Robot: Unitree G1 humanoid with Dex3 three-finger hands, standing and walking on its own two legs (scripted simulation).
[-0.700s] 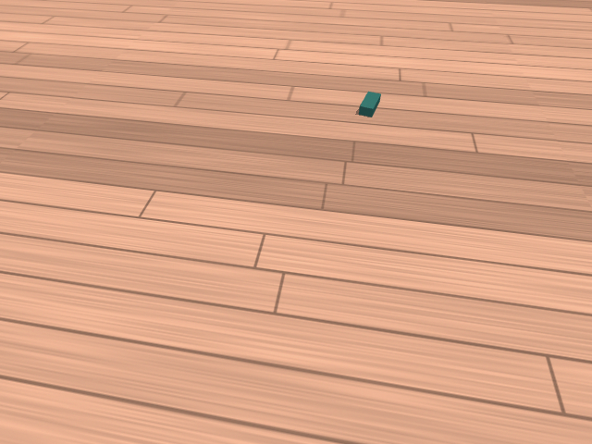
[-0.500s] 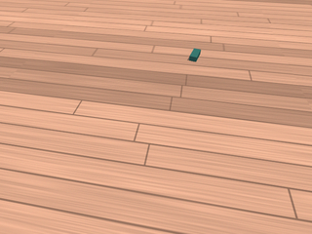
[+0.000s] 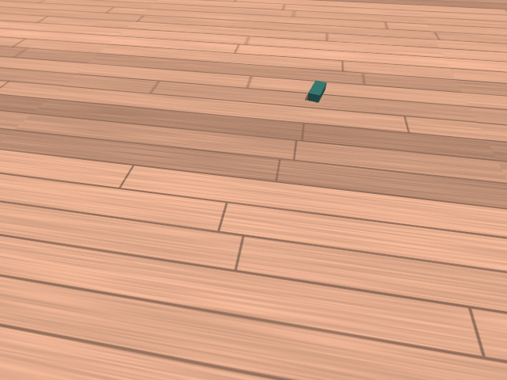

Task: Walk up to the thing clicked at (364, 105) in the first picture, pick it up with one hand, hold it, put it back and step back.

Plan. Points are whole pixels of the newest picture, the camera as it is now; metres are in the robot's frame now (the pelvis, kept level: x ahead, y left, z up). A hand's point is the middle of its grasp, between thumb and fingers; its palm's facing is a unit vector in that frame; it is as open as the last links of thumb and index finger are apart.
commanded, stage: stand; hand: left
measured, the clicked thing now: (317, 91) +2.14 -0.42 -0.75
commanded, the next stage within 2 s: walk up in 0.42 s
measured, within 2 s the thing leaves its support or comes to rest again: neither
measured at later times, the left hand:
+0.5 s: hand out of the picture +0.09 +0.26 -0.15, palm faces +0.03 -0.95 -0.32, open 7.4 cm
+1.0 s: hand out of the picture +0.15 +0.29 -0.18, palm faces +0.33 -0.90 -0.30, open 7.4 cm
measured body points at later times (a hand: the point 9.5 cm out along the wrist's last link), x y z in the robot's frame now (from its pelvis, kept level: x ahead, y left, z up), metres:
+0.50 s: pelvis +0.00 +0.00 -0.01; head +0.01 +0.00 +0.44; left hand +0.09 +0.31 -0.13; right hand +0.08 -0.31 -0.13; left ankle +0.00 +0.13 -0.75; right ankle -0.01 -0.12 -0.74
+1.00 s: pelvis +0.18 +0.00 -0.04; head +0.15 +0.02 +0.41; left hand +0.13 +0.34 -0.15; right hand +0.41 -0.30 -0.09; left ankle +0.21 +0.14 -0.75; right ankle +0.18 -0.13 -0.68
